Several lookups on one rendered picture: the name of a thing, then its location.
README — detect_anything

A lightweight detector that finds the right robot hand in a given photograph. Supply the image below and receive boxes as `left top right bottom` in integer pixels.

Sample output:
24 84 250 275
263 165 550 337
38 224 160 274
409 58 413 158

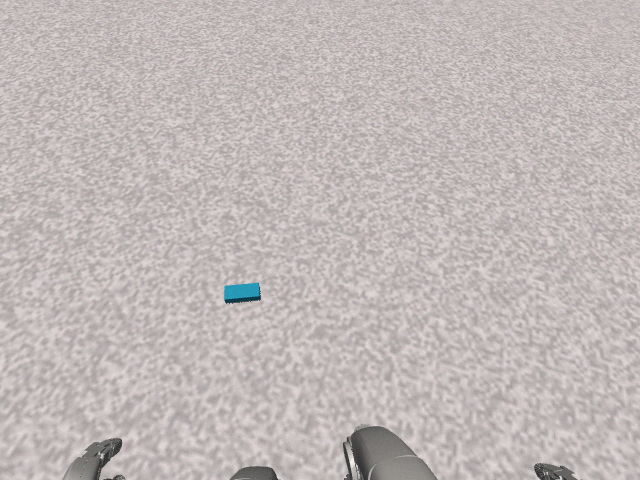
534 463 577 480

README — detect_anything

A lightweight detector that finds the small box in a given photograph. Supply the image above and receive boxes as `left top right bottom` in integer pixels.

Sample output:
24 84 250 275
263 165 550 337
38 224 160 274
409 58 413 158
224 283 260 303

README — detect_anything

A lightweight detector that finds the left robot hand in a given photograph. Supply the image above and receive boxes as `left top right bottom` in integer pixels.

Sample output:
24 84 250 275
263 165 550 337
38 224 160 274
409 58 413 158
62 438 125 480

